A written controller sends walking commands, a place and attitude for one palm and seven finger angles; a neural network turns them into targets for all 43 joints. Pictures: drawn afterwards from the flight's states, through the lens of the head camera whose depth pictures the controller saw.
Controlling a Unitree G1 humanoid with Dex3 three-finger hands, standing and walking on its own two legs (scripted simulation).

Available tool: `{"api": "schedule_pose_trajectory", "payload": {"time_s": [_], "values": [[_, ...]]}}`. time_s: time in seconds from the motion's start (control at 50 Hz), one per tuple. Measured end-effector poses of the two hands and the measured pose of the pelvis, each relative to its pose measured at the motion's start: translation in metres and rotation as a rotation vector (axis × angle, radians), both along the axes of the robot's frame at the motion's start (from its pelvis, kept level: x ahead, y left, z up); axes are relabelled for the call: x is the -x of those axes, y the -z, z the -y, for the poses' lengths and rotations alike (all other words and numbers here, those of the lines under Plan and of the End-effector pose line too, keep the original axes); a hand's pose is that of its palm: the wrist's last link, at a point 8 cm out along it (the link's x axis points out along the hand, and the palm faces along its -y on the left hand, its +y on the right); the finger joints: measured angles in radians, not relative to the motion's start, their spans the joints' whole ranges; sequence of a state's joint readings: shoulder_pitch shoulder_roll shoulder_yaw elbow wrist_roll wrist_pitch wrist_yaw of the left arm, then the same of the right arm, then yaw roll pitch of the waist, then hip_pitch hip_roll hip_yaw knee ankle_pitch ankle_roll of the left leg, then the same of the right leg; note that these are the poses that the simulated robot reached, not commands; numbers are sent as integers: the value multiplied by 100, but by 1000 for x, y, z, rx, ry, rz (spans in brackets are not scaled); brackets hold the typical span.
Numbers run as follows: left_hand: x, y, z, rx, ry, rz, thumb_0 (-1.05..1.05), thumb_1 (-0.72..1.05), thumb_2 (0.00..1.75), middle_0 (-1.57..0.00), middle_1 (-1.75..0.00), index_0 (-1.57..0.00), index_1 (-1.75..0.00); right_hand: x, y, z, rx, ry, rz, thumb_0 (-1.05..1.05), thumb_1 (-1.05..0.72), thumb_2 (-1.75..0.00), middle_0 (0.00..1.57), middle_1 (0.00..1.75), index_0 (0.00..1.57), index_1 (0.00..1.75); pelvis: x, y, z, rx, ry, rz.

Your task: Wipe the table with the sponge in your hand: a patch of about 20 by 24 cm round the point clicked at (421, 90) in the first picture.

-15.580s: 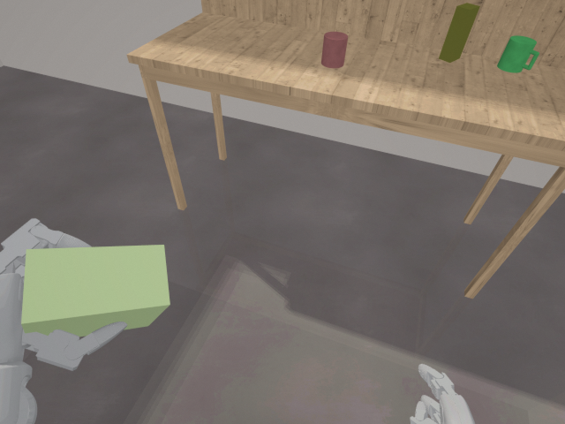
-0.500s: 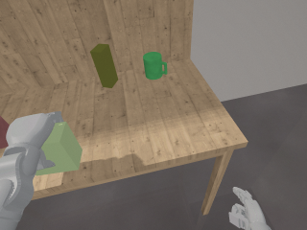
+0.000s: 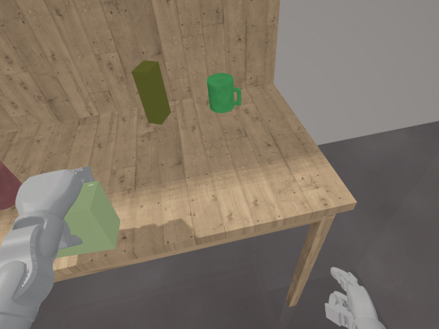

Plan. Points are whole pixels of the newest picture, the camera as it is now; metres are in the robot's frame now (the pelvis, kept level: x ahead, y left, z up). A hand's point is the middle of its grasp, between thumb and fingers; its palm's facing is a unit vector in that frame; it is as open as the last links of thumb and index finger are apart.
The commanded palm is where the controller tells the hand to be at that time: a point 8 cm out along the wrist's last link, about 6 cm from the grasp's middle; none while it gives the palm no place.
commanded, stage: lower the sponge onto the table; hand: left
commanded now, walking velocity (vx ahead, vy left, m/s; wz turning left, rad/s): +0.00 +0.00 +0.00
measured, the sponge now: (81, 226) +0.25 +0.31 +0.06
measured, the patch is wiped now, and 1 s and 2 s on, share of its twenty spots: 0.00 0.10 0.50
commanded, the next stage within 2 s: wipe forward along the first lane in 0.66 s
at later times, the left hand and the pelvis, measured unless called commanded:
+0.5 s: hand (78, 213) +0.26 +0.31 +0.09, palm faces -0.04 -0.05 -1.00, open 10.4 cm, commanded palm +0.24 +0.31 +0.15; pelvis +0.00 +0.00 +0.00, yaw +0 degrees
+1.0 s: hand (77, 209) +0.27 +0.32 +0.08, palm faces -0.04 -0.03 -1.00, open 10.4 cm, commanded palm +0.26 +0.32 +0.13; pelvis +0.00 -0.01 +0.00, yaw +1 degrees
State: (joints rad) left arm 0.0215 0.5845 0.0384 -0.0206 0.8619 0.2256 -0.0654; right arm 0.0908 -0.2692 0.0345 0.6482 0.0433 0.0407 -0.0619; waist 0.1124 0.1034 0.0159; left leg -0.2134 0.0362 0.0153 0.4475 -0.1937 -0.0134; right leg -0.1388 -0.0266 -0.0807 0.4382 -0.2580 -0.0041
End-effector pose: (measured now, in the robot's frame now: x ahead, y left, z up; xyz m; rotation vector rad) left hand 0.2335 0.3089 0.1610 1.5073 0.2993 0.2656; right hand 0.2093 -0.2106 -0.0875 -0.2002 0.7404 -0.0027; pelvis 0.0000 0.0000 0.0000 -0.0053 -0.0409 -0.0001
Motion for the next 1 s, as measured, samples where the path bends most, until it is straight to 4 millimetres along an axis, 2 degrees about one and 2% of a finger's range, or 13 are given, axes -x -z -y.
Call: {"api": "schedule_pose_trajectory", "payload": {"time_s": [0.1, 0.24, 0.4, 0.54, 0.84, 1.0], "values": [[-1, 8, -7, 4, -14, -29, -1, -53, 101, -67, -132, -73, -132, 2, 1, 2, 16, 5, -8, 1, -90, -89, 20, 30, 20, 30, 1, 0, 0, 3, -6, -2], [-5, 12, 2, 6, 35, -20, -1, -53, 102, -67, -132, -73, -132, 6, 3, 4, 18, 19, -16, 1, -90, -89, 20, 30, 20, 30, 0, 0, -1, 3, -4, -8], [-11, 15, 0, 1, 10, -12, -1, -53, 102, -67, -132, -73, -132, 9, 6, 7, 8, 33, -29, 1, -90, -89, 20, 30, 20, 30, -2, 1, 0, 1, 2, -19], [-8, 22, 3, 8, 5, -30, -1, -53, 102, -67, -132, -73, -132, 8, 7, 10, 10, 38, -30, 1, -90, -89, 20, 30, 20, 30, -5, 1, 1, 1, 2, -24], [-3, 24, 1, 8, -6, -6, -1, -53, 102, -67, -132, -73, -132, 4, 5, 18, 18, 51, -25, 1, -90, -89, 20, 30, 20, 30, -9, 3, 4, 1, 3, -33], [-18, 23, -4, -16, -21, -30, -1, -53, 102, -67, -132, -73, -132, 10, 12, 22, 33, 54, -53, 1, -90, -89, 20, 30, 20, 30, -4, 5, 6, 3, -11, -44]]}}
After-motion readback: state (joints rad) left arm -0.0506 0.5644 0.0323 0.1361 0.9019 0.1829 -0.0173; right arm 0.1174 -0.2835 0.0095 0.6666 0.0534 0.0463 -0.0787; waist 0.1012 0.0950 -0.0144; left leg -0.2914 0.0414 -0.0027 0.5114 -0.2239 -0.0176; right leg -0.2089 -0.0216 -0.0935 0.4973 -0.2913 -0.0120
